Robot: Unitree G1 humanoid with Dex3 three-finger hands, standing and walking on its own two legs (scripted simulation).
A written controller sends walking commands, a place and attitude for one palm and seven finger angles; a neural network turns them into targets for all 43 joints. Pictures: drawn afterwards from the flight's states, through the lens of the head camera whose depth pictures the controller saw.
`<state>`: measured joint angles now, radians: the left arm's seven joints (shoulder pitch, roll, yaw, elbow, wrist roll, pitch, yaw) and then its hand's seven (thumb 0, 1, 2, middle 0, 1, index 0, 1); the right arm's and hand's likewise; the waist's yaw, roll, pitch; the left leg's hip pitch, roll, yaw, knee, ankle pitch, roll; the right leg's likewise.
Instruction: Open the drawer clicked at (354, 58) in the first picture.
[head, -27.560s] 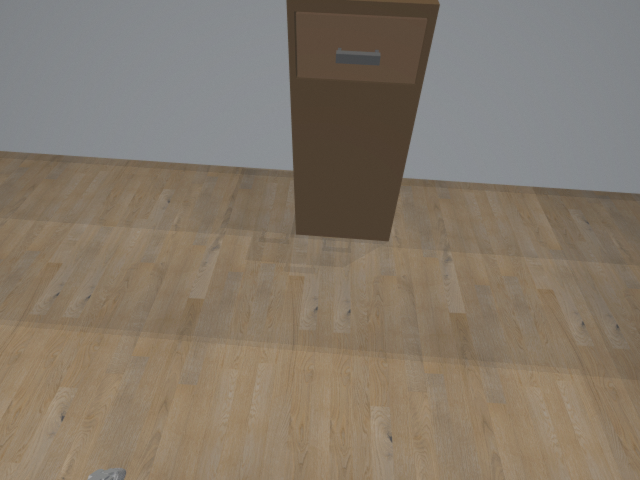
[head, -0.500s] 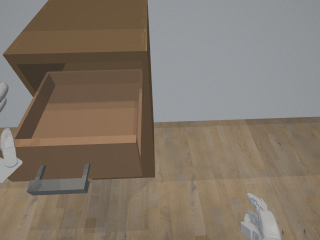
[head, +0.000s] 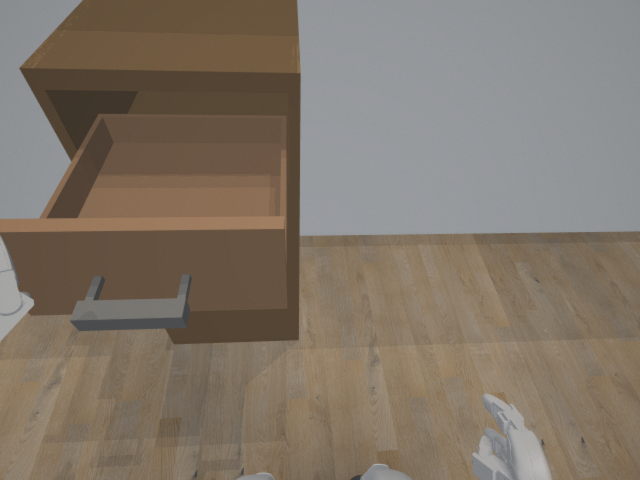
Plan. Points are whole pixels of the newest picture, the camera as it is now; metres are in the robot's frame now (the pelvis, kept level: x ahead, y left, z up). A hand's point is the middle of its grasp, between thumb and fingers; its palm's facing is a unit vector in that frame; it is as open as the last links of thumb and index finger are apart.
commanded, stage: step back with the hand held close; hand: left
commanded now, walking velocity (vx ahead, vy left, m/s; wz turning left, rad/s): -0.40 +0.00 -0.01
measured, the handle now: (137, 298) +0.31 +0.24 +0.05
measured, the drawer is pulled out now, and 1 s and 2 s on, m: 0.29 0.29 0.29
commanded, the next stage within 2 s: stop stepping back and stand still in 0.44 s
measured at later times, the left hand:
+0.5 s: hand out of the picture +0.11 +0.20 +0.23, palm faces +0.33 -0.77 -0.54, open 7.4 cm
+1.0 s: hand out of the picture -0.02 +0.20 +0.23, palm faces +0.45 -0.78 -0.43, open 7.4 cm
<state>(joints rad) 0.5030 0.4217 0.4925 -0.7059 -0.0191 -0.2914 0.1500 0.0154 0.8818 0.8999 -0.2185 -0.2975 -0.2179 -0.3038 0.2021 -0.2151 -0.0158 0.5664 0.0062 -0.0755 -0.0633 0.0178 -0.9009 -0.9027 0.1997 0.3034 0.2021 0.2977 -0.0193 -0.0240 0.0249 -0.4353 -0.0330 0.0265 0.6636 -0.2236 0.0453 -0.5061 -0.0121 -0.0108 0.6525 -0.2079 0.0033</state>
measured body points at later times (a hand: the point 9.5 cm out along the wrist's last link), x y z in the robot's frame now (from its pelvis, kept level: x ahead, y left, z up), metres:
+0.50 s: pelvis -0.10 -0.02 +0.02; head -0.05 +0.00 +0.46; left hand +0.09 +0.24 +0.26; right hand +0.09 -0.27 -0.05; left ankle -0.06 +0.08 -0.72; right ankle -0.11 -0.14 -0.71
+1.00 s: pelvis -0.22 -0.04 +0.01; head -0.24 -0.04 +0.46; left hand -0.05 +0.24 +0.25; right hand -0.09 -0.29 -0.07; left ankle -0.22 +0.10 -0.72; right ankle -0.19 -0.13 -0.70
